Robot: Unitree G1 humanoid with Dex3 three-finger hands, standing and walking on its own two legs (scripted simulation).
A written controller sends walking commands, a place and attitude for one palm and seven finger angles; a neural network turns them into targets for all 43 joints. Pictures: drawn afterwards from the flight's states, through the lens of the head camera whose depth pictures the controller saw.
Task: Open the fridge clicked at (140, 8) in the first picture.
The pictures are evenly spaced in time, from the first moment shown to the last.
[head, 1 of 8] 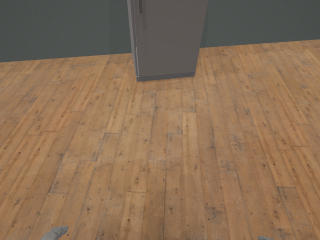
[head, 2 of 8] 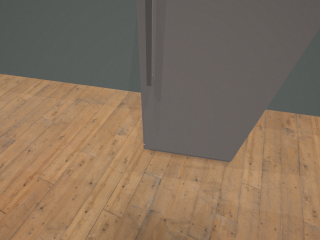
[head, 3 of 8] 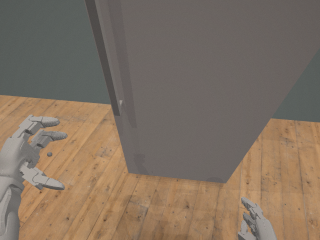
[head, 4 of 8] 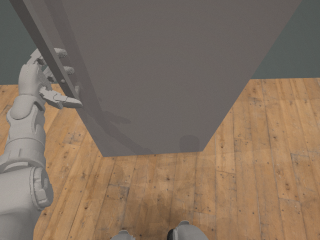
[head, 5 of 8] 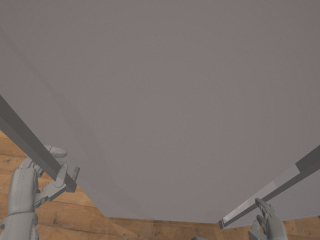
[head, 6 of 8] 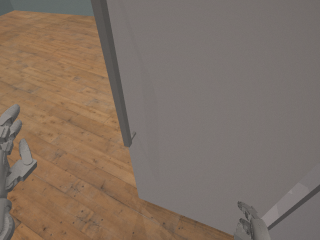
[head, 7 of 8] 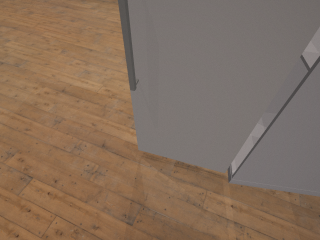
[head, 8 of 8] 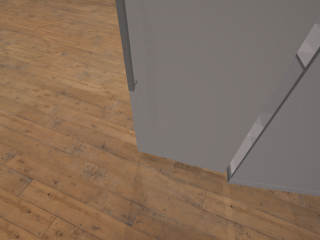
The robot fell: no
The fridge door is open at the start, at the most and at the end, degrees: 0 92 82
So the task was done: yes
